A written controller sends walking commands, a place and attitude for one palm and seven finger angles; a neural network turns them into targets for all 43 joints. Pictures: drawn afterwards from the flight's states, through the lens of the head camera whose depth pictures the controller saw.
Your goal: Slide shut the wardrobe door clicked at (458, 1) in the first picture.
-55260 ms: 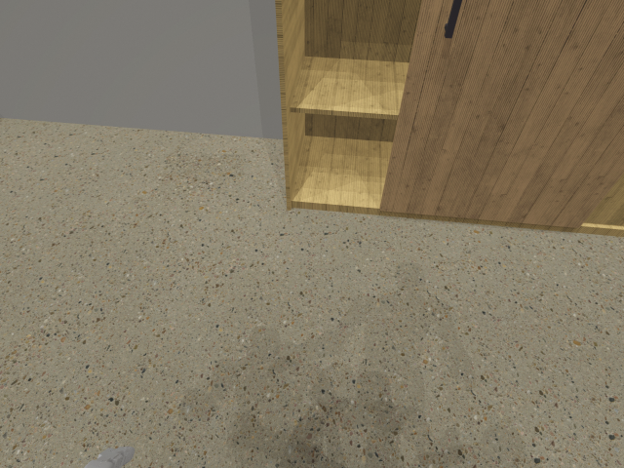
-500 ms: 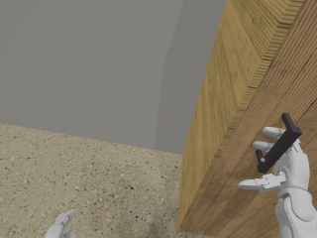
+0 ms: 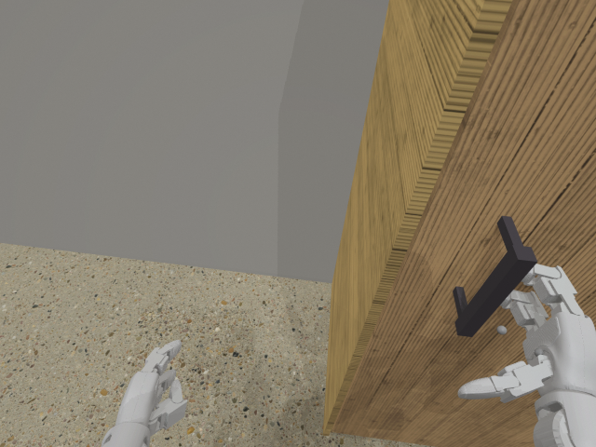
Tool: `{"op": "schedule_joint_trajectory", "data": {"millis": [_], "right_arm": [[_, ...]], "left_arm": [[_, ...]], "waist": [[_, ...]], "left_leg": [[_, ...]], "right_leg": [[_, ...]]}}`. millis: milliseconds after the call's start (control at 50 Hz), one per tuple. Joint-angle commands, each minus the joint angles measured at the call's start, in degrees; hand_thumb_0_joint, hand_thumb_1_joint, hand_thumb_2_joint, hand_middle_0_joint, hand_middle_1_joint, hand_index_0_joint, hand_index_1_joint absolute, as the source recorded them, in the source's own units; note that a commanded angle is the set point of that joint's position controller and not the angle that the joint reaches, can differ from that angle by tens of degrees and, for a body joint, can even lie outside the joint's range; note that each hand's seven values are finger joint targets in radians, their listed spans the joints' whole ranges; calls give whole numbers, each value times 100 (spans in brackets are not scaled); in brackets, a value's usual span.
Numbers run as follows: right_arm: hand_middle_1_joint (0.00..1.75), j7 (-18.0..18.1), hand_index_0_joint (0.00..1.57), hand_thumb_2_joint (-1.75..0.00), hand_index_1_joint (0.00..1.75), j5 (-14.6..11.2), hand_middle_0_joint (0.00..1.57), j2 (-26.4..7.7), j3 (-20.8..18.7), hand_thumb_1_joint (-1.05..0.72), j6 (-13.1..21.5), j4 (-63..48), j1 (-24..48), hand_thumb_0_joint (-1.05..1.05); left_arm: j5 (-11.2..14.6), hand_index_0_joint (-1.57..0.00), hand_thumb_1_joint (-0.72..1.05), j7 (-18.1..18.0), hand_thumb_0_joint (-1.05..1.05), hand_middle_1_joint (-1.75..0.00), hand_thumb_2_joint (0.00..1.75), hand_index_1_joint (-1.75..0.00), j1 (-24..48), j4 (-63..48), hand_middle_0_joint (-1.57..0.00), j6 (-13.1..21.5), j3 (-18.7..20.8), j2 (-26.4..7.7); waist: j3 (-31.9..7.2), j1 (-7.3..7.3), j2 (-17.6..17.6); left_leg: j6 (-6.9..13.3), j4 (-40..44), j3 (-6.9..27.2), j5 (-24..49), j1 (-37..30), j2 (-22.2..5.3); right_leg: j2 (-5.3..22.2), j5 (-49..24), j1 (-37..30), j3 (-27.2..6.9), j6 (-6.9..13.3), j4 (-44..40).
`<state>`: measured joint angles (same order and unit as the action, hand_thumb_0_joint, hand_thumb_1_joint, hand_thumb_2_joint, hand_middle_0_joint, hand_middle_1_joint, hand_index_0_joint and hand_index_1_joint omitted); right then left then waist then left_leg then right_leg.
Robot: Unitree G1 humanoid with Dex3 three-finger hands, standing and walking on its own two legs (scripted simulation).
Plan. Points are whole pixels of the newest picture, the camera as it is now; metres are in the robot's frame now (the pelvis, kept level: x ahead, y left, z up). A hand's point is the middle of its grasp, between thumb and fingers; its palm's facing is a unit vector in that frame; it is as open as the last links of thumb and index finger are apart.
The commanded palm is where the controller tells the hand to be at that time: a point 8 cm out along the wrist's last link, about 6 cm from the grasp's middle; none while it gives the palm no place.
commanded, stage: slip the hand off the handle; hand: right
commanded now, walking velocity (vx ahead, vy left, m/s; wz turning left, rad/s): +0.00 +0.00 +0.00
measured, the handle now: (485, 281) +0.28 -0.21 +0.14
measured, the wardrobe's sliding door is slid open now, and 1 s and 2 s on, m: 0.00 0.00 0.00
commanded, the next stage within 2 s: draw the hand back to the body in 0.94 s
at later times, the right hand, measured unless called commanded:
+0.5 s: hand (533, 381) +0.18 -0.23 +0.11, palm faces +0.23 +0.97 -0.04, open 14.7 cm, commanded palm +0.13 -0.28 +0.12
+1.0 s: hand out of the picture +0.12 -0.22 +0.11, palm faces +0.25 +0.96 -0.07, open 14.7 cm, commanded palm +0.07 -0.27 +0.12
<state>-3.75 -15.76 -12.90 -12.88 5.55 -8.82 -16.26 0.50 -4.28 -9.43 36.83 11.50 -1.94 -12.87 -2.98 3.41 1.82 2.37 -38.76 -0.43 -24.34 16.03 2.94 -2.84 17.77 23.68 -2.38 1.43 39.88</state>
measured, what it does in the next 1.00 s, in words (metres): stands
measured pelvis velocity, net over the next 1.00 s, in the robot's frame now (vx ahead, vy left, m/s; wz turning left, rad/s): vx -0.04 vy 0.01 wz -0.02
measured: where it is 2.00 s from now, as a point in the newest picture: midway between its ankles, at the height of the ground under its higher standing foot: outside the picture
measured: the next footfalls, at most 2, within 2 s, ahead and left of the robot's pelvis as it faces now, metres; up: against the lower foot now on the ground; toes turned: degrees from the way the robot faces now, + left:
none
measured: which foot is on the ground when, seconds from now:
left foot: down 0.00-1.00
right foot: down 0.00-1.00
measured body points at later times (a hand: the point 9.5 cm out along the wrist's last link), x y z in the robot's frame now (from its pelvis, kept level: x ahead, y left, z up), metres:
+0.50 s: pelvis -0.03 -0.01 +0.00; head -0.04 -0.01 +0.45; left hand +0.15 +0.21 -0.07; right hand +0.16 -0.28 +0.12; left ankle -0.04 +0.09 -0.72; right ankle +0.03 -0.10 -0.72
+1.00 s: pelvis -0.04 +0.01 -0.01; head -0.06 +0.03 +0.44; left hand +0.17 +0.23 -0.07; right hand +0.10 -0.27 +0.12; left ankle -0.04 +0.09 -0.72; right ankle +0.03 -0.10 -0.72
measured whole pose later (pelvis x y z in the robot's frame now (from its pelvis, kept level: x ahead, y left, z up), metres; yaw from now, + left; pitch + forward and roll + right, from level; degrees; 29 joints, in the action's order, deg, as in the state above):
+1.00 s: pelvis -0.04 +0.01 -0.01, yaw -1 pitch -1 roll +1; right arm -9.0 -20.7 -14.3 -14.8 12.3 -17.3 -35.2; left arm 1.4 -5.4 -12.2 37.6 18.2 -2.5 -14.3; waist -2.3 3.8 3.7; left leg 3.2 -42.0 -2.3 -23.6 17.1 4.1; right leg -1.9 16.7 25.1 -4.1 0.4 43.2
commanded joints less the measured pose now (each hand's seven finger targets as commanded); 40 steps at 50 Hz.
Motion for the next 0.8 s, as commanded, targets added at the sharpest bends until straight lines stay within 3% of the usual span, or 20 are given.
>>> {"op": "schedule_joint_trajectory", "data": {"millis": [0,100,180,260,320,420,560,660,720,780], "right_arm": [[115,-65,25,-20,115,-69,25,-895,-427,55,584,-1342,925,0],[115,-201,25,-20,115,-135,25,-916,-435,55,538,-1095,1152,0],[115,-204,25,-20,115,-167,25,-1180,-706,55,503,-842,1468,0],[115,-216,25,-20,115,-212,25,-878,-501,55,525,-1141,590,0],[115,-163,25,-20,115,-223,25,-847,-487,55,565,-1390,-80,0],[115,13,25,-20,115,-208,25,-843,-499,55,705,-1689,-119,0],[115,-49,25,-20,115,-167,25,-745,-214,55,999,-1947,-244,0],[115,-159,25,-20,115,-276,25,-890,-385,55,916,-1761,-387,0],[115,-215,25,-20,115,-376,25,-1037,-644,55,884,-1769,-685,0],[115,-306,25,-20,115,-427,25,-972,-614,55,911,-1885,-893,0]], "left_arm": [[34,-20,90,-101,0,-30,90,-30,297,-764,-20,314,270,-800],[85,-20,90,-178,0,-30,90,-30,393,-742,-20,350,223,-813],[103,-20,90,-237,0,-30,90,-30,451,-685,-20,380,216,-848],[104,-20,90,-165,0,-30,90,-30,520,-828,-20,472,212,-798],[71,-20,90,-102,0,-30,90,-30,511,-905,-20,523,207,-820],[55,-20,90,-100,0,-30,90,-30,583,-903,-20,568,194,-832],[66,-20,90,-129,0,-30,90,-30,666,-886,-20,723,159,-804],[95,-20,90,-194,0,-30,90,-30,698,-874,-20,773,140,-803],[102,-20,90,-210,0,-30,90,-30,702,-888,-20,816,150,-786],[121,-20,90,-191,0,-30,90,-30,699,-910,-20,882,147,-755]], "waist": [[-865,-166,3],[-709,-154,145],[-719,-144,182],[-955,12,259],[-835,81,173],[-316,-45,55],[-209,-142,228],[70,-144,-100],[-13,-28,1],[-24,-22,35]], "left_leg": [[-119,417,-140,2125,612,-81],[-82,540,-145,1463,694,-80],[-63,647,-132,1069,711,-71],[-44,612,-200,1198,439,-66],[-43,588,-238,1236,367,-49],[-71,639,-220,641,678,-53],[-96,693,-74,93,910,-115],[-137,881,62,-396,1010,-162],[-131,999,214,-558,899,-213],[-147,1019,275,-430,889,-246]], "right_leg": [[307,-1832,-1248,-177,-49,-416],[296,-1209,-1105,-253,-87,-595],[307,-771,-1060,-347,-107,-764],[319,-969,-1179,-334,-153,-837],[339,-1032,-1079,-316,-159,-843],[335,-178,-733,-335,-119,-900],[257,501,-599,-308,-33,-793],[207,812,-379,-276,5,-708],[173,680,-347,-216,-2,-575],[175,417,-399,-172,2,-463]]}}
